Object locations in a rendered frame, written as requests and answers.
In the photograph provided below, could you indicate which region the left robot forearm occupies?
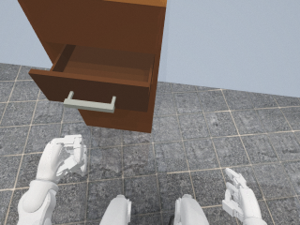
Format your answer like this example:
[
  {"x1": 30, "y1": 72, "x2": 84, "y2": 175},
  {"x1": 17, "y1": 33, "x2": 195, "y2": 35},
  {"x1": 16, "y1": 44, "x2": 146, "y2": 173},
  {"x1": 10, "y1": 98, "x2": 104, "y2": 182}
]
[{"x1": 17, "y1": 179, "x2": 59, "y2": 225}]

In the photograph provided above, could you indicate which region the left robot thigh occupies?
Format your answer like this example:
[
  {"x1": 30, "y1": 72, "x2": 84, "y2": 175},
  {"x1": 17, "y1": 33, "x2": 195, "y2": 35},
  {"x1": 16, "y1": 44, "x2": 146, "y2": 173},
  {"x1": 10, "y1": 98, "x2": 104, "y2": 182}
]
[{"x1": 99, "y1": 197, "x2": 131, "y2": 225}]

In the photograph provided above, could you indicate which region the left robot hand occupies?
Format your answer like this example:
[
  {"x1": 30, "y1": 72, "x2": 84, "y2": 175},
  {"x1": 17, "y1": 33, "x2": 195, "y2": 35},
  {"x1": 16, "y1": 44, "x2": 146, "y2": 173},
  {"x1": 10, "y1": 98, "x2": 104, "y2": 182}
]
[{"x1": 36, "y1": 134, "x2": 87, "y2": 185}]

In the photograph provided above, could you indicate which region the robot thigh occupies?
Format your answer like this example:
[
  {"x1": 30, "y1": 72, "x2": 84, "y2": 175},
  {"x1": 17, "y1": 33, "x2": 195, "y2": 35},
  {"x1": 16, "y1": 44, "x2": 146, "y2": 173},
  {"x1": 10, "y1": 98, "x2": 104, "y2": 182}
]
[
  {"x1": 174, "y1": 197, "x2": 209, "y2": 225},
  {"x1": 99, "y1": 197, "x2": 131, "y2": 225}
]

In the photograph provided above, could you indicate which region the handle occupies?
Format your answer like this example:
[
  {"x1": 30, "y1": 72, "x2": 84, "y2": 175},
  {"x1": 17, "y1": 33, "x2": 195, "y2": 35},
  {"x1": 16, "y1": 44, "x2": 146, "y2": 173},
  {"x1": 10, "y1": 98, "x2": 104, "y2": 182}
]
[{"x1": 63, "y1": 91, "x2": 116, "y2": 113}]

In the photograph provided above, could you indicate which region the right robot thigh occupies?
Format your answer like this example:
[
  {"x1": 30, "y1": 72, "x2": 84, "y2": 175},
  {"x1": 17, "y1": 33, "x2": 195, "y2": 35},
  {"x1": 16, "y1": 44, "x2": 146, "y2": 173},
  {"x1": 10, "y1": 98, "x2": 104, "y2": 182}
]
[{"x1": 174, "y1": 197, "x2": 209, "y2": 225}]

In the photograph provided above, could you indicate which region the right robot hand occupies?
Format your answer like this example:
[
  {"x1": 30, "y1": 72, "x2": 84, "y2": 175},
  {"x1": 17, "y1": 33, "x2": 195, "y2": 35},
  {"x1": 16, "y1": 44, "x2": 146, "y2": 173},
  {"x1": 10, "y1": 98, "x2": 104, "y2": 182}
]
[{"x1": 222, "y1": 168, "x2": 262, "y2": 222}]

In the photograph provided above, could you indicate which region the cabinet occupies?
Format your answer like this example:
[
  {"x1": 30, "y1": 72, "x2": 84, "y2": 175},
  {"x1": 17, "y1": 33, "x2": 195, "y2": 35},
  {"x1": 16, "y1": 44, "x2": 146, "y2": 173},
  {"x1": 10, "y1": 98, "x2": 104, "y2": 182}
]
[{"x1": 17, "y1": 0, "x2": 167, "y2": 133}]

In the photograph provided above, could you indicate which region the drawer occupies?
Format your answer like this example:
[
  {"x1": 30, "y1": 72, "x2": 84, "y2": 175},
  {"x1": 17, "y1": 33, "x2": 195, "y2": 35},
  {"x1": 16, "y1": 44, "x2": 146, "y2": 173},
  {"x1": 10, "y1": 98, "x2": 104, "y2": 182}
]
[{"x1": 28, "y1": 44, "x2": 155, "y2": 113}]

